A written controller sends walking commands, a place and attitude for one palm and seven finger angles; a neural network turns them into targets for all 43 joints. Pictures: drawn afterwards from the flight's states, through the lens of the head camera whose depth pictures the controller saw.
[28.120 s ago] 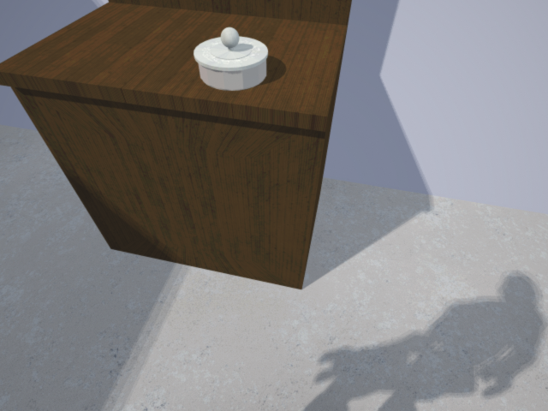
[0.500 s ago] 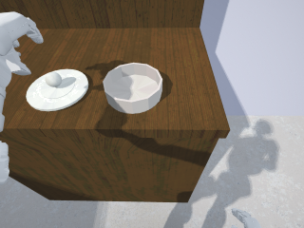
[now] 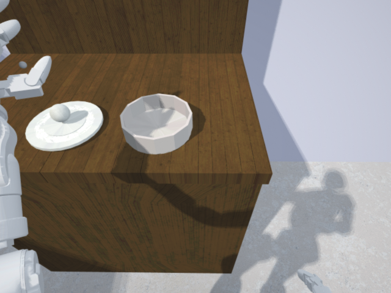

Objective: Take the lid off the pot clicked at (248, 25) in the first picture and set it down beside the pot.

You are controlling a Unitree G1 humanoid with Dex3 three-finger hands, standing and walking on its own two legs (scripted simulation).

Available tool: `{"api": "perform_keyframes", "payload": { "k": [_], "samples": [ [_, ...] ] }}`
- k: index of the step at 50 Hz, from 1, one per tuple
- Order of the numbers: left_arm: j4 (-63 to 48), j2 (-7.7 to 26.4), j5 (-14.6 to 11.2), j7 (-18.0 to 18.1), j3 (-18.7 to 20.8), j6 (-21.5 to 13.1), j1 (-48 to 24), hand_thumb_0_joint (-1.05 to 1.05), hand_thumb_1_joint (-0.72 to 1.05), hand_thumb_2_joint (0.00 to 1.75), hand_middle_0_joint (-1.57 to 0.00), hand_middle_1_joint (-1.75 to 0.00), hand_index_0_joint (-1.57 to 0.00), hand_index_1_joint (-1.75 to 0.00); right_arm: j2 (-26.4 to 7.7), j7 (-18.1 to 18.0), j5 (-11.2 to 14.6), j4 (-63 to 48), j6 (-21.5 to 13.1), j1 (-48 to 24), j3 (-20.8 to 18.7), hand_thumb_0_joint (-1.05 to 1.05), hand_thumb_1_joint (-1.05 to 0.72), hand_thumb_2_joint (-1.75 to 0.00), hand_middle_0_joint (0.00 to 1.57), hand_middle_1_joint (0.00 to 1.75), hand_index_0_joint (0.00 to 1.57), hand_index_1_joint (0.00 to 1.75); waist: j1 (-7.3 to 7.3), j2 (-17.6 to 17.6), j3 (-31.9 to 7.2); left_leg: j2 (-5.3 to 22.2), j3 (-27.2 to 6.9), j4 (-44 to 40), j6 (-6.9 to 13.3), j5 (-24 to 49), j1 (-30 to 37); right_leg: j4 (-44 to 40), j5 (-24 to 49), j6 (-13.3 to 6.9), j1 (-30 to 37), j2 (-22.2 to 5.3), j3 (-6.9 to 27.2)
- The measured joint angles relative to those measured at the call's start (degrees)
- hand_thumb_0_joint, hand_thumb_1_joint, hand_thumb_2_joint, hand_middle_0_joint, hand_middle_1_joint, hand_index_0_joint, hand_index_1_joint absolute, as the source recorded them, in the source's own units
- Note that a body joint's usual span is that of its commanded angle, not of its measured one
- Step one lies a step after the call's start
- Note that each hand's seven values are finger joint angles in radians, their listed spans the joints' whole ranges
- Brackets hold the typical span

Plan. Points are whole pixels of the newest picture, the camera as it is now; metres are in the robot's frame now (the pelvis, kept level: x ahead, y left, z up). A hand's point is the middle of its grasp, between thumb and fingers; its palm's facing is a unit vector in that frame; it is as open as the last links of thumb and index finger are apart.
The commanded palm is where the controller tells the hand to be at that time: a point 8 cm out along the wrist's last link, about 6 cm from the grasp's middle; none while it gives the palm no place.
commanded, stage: draw the hand back to the body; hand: left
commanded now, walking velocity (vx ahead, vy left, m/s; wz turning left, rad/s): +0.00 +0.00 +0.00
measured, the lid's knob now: (60, 113) +0.48 +0.36 +0.12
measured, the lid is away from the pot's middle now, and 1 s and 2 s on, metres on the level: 0.24 0.24 0.24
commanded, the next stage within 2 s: step back with the hand held close in 1.30 s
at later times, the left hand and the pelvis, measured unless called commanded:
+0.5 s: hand (4, 107) +0.26 +0.25 +0.30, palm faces +0.53 -0.83 -0.19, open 7.9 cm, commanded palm +0.21 +0.29 +0.30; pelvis -0.01 -0.02 +0.00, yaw +1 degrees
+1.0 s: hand out of the picture +0.18 +0.24 +0.29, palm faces +0.51 -0.82 -0.26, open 7.4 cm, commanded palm +0.13 +0.28 +0.29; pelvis -0.02 -0.01 +0.00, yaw +1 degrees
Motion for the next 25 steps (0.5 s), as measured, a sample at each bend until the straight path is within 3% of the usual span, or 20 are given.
{"api": "perform_keyframes", "payload": {
  "k": [3, 9, 14, 19, 25],
  "samples": [
    [-3.8, -1.5, -0.4, 0.2, -0.1, -0.3, 2.9, 0.0, 0.15, 0.96, -0.45, -0.42, -0.44, -0.42, -0.7, -0.1, 0.0, 1.1, -0.7, 0.0, -0.5, 0.01, -0.91, -0.9, 0.2, 0.3, 0.2, 0.3, 0.64, 0.1, 0.0, 0.2, -0.2, 0.0, -0.3, -0.1, 0.4, 0.1, -0.2, -0.3, 0.4, 0.2, -0.2],
    [-6.4, -1.2, -0.8, 0.8, 1.9, -0.3, 6.1, 0.0, 0.31, 0.95, -0.4, -0.4, -0.39, -0.39, -0.6, -0.5, -0.2, 1.5, -1.8, -1.9, -0.9, 0.01, -0.91, -0.9, 0.2, 0.29, 0.2, 0.3, 0.98, -0.1, 0.3, 0.8, -0.6, -0.1, -1.1, 0.0, 1.1, 0.0, -0.2, -1.1, 1.1, 0.9, -0.6],
    [-12.3, -3.9, -1.5, 1.0, 1.4, -1.0, 10.2, 0.0, 0.44, 0.94, -0.35, -0.38, -0.35, -0.37, -0.4, -0.3, -0.4, 1.1, -3.1, -3.6, -1.1, 0.01, -0.91, -0.9, 0.2, 0.29, 0.19, 0.3, 1.85, 0.8, -0.2, 1.0, -0.8, -0.3, -1.3, 0.1, 1.6, 0.0, -0.2, -1.4, 1.6, 1.0, -0.7],
    [-13.6, -2.6, -2.2, 0.5, 2.5, -1.0, 13.3, 0.0, 0.57, 0.92, -0.31, -0.35, -0.31, -0.35, 0.9, -0.4, -0.7, 1.0, -3.2, -5.4, -0.6, 0.01, -0.91, -0.9, 0.2, 0.29, 0.2, 0.3, 2.15, 0.8, -0.1, 1.3, -1.0, -0.3, -1.5, 0.2, 2.2, 0.0, -0.1, -1.7, 2.3, 1.3, -1.0],
    [-20.3, -6.0, -2.6, 0.9, 1.9, -1.2, 17.5, 0.01, 0.73, 0.91, -0.26, -0.33, -0.25, -0.33, 1.3, -0.2, -1.0, 1.0, -4.2, -5.5, -0.4, 0.01, -0.91, -0.9, 0.2, 0.3, 0.2, 0.3, 3.54, 1.3, 0.3, 1.2, -1.3, -0.4, -1.6, 0.6, 2.9, -0.4, 0.2, -1.7, 3.2, 1.3, -1.3]
  ]
}}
